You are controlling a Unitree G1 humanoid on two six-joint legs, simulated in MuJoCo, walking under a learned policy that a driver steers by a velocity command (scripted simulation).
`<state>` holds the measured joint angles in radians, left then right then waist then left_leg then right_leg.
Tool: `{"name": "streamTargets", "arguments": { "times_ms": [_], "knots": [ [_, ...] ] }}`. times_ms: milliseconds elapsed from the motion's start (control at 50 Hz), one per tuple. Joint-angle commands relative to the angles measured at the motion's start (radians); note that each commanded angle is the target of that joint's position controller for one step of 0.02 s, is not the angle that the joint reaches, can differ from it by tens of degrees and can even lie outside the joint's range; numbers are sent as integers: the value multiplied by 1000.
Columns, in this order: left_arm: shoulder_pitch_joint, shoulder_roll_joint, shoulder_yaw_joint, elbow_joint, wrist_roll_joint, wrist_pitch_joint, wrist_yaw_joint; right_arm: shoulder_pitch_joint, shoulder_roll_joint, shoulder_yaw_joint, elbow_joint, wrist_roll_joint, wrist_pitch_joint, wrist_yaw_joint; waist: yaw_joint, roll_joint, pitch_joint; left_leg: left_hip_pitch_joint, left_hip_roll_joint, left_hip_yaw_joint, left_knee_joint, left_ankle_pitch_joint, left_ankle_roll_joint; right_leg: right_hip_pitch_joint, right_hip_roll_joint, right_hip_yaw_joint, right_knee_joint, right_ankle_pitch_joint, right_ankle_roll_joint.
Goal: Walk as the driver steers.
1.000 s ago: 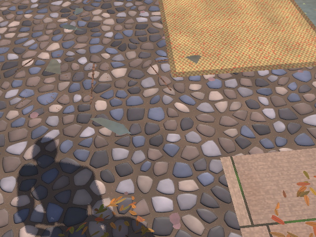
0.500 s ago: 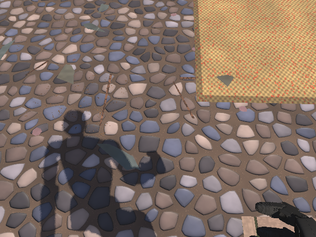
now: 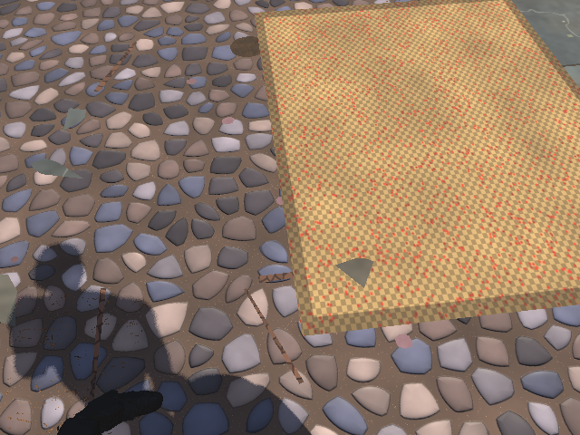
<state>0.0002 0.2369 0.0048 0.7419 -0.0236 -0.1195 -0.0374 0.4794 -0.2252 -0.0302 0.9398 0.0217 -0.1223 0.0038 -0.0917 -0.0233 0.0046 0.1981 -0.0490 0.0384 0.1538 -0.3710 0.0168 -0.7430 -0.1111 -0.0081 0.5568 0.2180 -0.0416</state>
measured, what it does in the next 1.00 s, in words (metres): walks ahead, turning left: right foot, then left foot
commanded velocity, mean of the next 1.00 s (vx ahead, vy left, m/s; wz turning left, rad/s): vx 1.00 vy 0.00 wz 0.49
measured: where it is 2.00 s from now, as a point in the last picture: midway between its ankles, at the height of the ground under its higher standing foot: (164, 100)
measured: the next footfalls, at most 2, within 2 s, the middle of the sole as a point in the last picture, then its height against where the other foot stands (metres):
right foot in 0.08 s outside the picture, level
left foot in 0.58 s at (236, 347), level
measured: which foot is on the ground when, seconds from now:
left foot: down 0.00-0.08, up 0.10-0.56, down 0.58-1.00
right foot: up 0.00-0.06, down 0.08-0.56, up 0.58-1.00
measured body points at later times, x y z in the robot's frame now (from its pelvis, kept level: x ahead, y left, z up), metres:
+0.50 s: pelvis +0.46 -0.02 -0.01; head +0.46 -0.01 +0.44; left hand +0.38 +0.22 -0.15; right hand +0.70 -0.21 -0.09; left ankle +0.67 +0.15 -0.66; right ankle +0.29 -0.13 -0.72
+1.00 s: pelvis +0.90 +0.13 -0.01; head +0.92 +0.16 +0.44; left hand +1.02 +0.44 -0.07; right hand +1.06 -0.09 -0.12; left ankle +0.69 +0.09 -0.72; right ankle +1.18 +0.14 -0.69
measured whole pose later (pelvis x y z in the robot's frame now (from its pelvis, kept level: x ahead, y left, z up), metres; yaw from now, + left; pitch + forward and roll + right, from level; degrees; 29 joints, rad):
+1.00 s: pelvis +0.90 +0.13 -0.01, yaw +30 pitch +2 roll +0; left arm 0.03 0.25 0.03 0.63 -0.04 -0.13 -0.04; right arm 0.37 -0.23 -0.04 0.79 0.00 -0.11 0.00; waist -0.10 -0.03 0.02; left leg 0.16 -0.10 -0.08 0.29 -0.46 0.11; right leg -0.68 -0.04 -0.05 0.51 0.14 -0.07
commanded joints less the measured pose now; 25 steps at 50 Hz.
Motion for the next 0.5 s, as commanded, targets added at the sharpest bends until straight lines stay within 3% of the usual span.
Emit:
{"name": "streamTargets", "arguments": {
  "times_ms": [20,40,60,80,100,120,140,160,180,200,220,260,280,320,340,380,440,460,500],
  "knots": [
    [-63,119,39,-87,-11,-17,-19,10,-211,-47,-35,-14,24,-13,81,96,102,-57,285,-54,32,760,146,144,82,-45,-60,-107,-34],
    [38,160,58,-72,-21,-10,-16,-6,-233,-53,-35,-34,39,-13,145,145,21,10,292,-46,167,1011,134,227,116,-62,-19,-199,-59],
    [217,206,82,-36,-27,0,-4,-24,-231,-51,-36,-49,54,-12,247,177,-85,-32,278,-42,392,1170,120,441,140,-69,8,-263,-86],
    [459,249,97,20,-20,15,14,-60,-191,-32,-62,-55,57,-13,358,155,-235,-305,248,-45,732,986,99,831,28,55,100,-345,-101],
    [538,368,126,47,22,6,9,172,44,25,-80,-32,25,11,198,-263,-454,-772,35,-108,1198,136,47,1278,-269,648,-26,-832,-273],
    [584,254,105,62,34,-4,0,131,-40,15,-58,35,-5,10,255,-270,-542,-871,24,-240,1311,-70,83,1310,-287,923,-272,-1117,-241],
    [508,186,88,68,30,-11,5,-59,-138,-14,-111,73,-12,1,264,-203,-308,-972,72,-206,1347,-17,99,1157,-271,751,-303,-1003,-165],
    [419,163,82,62,31,-15,5,-161,-143,-14,-146,60,-13,-9,239,-55,-187,-973,121,-187,1312,52,97,979,-242,587,-299,-811,-132],
    [351,137,76,69,41,-21,0,-195,-128,-18,-156,31,-8,-12,189,18,-105,-928,164,-184,1251,111,93,804,-214,456,-308,-668,-118],
    [307,99,67,79,57,-29,-2,-152,-114,-26,-151,28,12,-6,129,-11,-76,-847,209,-202,1211,161,92,679,-184,354,-322,-586,-102],
    [276,66,61,92,52,-30,-5,-111,-94,-30,-136,34,35,0,97,-41,-56,-800,231,-203,1186,177,88,617,-157,261,-344,-538,-86],
    [246,67,64,111,29,-28,-5,-111,-62,-32,-138,42,72,5,72,-62,18,-825,256,-185,1157,182,82,543,-138,109,-385,-444,-59],
    [243,77,68,116,28,-29,-2,-143,-59,-33,-149,37,84,5,73,-49,56,-865,259,-177,1146,217,77,526,-127,46,-401,-388,-46],
    [244,78,68,118,42,-25,9,-193,-69,-38,-163,31,95,3,75,-16,101,-935,237,-170,1084,335,78,530,-73,-70,-422,-294,-14],
    [251,107,74,117,46,-28,16,-229,-59,-34,-186,29,93,6,75,-41,127,-950,236,-158,1016,395,72,516,-84,-98,-440,-257,-17],
    [287,109,71,120,49,-26,34,-300,-80,-37,-210,20,83,16,98,-1,165,-995,209,-99,909,482,66,571,-70,-170,-464,-188,-10],
    [352,154,76,122,50,-13,59,-397,-78,-33,-252,17,63,47,128,46,185,-1037,168,-6,750,556,90,719,-86,-244,-445,19,31],
    [353,168,76,117,49,-4,66,-417,-78,-33,-268,19,56,62,123,46,183,-1006,144,42,684,552,104,752,-83,-275,-421,145,54],
    [364,221,84,100,49,15,87,-415,-104,-47,-294,27,47,83,91,-6,116,-848,59,159,618,526,129,813,-86,-307,-306,608,78]
  ]
}}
